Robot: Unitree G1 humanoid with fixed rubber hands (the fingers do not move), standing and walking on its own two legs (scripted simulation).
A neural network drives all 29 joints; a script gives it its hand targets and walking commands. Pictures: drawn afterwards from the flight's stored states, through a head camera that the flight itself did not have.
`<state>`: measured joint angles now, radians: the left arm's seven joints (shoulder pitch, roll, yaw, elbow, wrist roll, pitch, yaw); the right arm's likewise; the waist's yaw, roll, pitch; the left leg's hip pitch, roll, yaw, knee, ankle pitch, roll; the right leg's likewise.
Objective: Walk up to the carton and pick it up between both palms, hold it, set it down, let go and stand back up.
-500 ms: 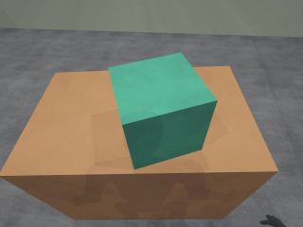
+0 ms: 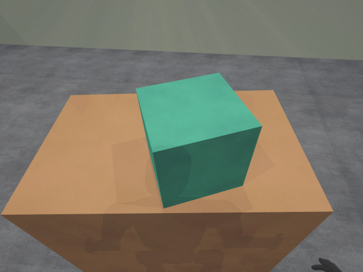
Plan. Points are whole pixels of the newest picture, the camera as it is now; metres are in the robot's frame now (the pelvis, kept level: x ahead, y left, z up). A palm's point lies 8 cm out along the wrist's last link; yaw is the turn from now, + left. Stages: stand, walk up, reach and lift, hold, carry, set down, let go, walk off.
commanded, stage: walk up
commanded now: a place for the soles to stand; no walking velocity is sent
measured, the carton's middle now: (191, 139) +0.46 -0.02 +0.03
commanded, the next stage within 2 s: reach and lift in 0.08 s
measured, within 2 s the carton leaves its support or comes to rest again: neither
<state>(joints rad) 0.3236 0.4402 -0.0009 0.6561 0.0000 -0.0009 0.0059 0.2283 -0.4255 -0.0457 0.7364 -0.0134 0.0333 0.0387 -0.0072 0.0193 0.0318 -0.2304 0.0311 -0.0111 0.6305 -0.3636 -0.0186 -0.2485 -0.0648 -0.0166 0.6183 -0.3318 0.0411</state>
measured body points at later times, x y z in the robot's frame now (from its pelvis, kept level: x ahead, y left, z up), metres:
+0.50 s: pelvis -0.02 -0.01 +0.01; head -0.01 -0.01 +0.46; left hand +0.15 +0.25 -0.07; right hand +0.12 -0.32 -0.09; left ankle -0.01 +0.14 -0.73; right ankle +0.00 -0.15 -0.73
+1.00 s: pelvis -0.02 -0.01 +0.01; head -0.02 -0.01 +0.46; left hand +0.18 +0.21 -0.05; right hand +0.17 -0.30 -0.04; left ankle -0.01 +0.14 -0.73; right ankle +0.00 -0.15 -0.73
